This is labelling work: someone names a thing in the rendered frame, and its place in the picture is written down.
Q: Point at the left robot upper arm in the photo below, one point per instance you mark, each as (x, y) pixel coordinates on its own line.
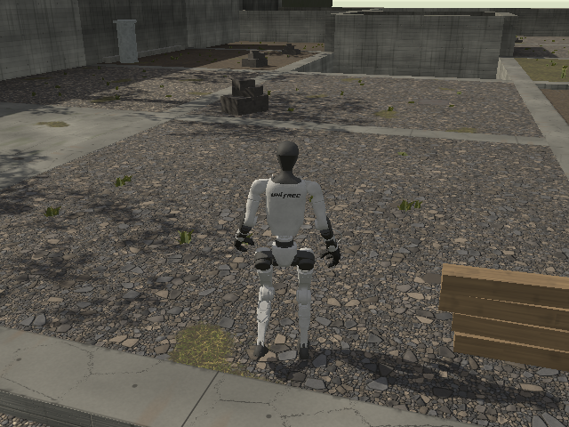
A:
(253, 201)

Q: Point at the left robot forearm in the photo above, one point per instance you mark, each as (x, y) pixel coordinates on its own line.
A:
(243, 231)

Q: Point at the right robot upper arm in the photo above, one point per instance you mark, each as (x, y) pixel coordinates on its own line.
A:
(314, 189)

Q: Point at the robot left foot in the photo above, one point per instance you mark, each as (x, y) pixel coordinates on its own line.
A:
(260, 351)

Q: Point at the right robot shin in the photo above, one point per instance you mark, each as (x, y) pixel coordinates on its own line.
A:
(304, 320)

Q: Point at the right robot forearm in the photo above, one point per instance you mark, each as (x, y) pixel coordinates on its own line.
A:
(329, 238)

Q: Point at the left robot hand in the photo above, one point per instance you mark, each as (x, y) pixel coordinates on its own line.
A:
(238, 246)

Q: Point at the right robot hand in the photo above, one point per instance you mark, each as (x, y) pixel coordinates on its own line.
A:
(335, 255)

